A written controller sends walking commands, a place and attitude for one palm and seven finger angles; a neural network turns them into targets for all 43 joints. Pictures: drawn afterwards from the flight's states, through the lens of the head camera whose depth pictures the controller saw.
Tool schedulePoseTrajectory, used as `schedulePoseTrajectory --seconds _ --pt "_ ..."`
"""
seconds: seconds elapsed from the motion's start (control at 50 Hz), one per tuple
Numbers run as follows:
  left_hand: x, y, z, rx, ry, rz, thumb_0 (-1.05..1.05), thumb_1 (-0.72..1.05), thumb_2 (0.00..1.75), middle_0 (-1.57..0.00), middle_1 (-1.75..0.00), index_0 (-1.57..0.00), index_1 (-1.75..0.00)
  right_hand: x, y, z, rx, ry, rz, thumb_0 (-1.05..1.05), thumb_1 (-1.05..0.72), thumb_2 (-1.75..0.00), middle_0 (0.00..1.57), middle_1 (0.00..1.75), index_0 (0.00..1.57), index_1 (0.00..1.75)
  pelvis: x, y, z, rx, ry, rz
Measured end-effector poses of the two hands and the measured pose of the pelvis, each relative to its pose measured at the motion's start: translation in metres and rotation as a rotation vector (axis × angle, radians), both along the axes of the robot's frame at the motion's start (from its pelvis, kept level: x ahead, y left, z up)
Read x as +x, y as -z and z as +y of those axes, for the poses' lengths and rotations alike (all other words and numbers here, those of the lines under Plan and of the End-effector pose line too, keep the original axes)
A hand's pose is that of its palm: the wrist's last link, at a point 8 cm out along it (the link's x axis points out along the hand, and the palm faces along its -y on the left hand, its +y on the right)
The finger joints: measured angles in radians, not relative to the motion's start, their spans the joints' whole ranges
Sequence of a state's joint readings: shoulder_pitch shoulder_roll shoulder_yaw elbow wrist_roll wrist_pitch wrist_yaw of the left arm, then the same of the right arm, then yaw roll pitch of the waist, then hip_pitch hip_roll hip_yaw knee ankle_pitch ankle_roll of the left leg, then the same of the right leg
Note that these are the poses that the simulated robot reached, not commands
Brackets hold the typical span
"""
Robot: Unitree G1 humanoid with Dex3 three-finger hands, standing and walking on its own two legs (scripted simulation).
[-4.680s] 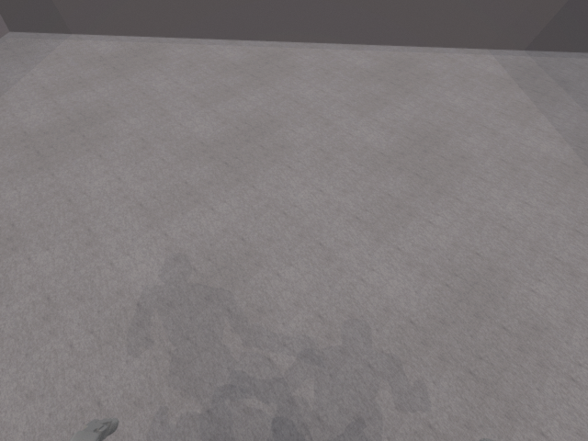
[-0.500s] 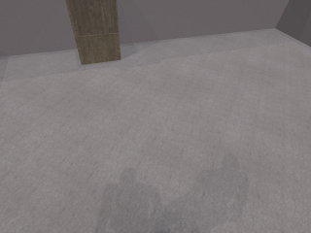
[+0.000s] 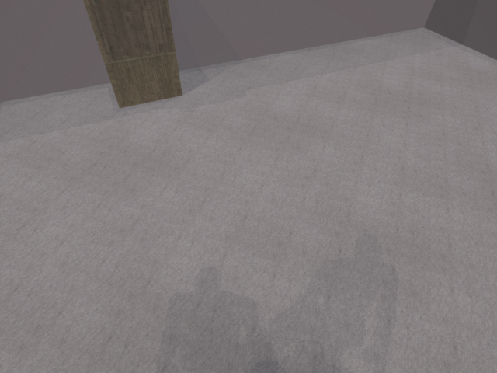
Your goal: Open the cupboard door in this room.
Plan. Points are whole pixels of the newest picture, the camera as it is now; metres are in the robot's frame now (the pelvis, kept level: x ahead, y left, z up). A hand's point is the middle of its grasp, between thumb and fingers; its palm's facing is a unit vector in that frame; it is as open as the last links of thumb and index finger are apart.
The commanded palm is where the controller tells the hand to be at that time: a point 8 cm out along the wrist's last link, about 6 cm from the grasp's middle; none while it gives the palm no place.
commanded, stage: stand and wait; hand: left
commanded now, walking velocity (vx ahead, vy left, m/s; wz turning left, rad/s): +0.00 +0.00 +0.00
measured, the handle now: out of the picture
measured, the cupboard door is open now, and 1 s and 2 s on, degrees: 0 0 0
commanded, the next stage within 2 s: turn or walk to find it in 0.44 s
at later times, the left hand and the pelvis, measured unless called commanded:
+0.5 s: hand out of the picture -0.02 +0.13 -0.18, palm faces +0.04 -0.99 -0.14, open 7.4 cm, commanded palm none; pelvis +0.00 -0.02 +0.00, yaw +0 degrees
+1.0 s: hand out of the picture -0.01 +0.15 -0.19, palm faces +0.12 -0.98 -0.18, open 7.4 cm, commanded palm none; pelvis +0.00 -0.02 -0.01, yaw +4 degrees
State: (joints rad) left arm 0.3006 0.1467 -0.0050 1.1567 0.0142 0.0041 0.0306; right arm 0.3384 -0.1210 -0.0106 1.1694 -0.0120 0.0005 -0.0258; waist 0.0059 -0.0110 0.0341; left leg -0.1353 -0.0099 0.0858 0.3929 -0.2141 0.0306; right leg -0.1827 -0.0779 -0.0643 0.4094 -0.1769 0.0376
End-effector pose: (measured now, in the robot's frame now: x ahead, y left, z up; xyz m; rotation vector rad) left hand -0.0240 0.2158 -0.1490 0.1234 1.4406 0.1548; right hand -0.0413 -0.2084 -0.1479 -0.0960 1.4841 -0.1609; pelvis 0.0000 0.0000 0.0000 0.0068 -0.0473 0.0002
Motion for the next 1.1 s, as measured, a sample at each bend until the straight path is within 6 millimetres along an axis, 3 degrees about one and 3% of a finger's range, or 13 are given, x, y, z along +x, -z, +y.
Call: schedulePoseTrajectory --seconds 0.16,0.48,0.76,1.1 --pt "0.000 0.000 -0.013 -0.012 -0.002 -0.003 0.01 0.91 0.90 -0.19 -0.29 -0.20 -0.30 -0.003 0.002 0.000 0.014 0.011 0.004 0.00 -0.91 -0.90 0.20 0.30 0.20 0.30 -0.001 0.001 -0.006 0.001 0.002 0.006" --pt "-0.001 0.003 -0.036 -0.037 -0.008 -0.006 0.01 0.91 0.90 -0.19 -0.29 -0.20 -0.30 0.026 0.001 -0.018 -0.003 -0.002 -0.072 0.00 -0.91 -0.90 0.20 0.30 0.20 0.30 0.002 0.001 -0.019 -0.002 0.006 0.010" --pt "0.002 0.004 -0.026 0.007 -0.063 -0.035 0.01 0.91 0.90 -0.20 -0.29 -0.20 -0.30 0.032 0.006 -0.027 0.003 -0.054 -0.049 0.00 -0.91 -0.90 0.20 0.30 0.20 0.30 -0.001 0.006 -0.025 -0.006 -0.046 0.024" --pt "0.008 0.006 -0.017 0.015 -0.100 -0.063 0.01 0.91 0.90 -0.19 -0.29 -0.20 -0.30 0.060 0.003 -0.034 -0.025 -0.117 -0.082 0.01 -0.92 -0.90 0.20 0.30 0.20 0.30 0.000 0.008 -0.023 -0.013 -0.084 0.038"
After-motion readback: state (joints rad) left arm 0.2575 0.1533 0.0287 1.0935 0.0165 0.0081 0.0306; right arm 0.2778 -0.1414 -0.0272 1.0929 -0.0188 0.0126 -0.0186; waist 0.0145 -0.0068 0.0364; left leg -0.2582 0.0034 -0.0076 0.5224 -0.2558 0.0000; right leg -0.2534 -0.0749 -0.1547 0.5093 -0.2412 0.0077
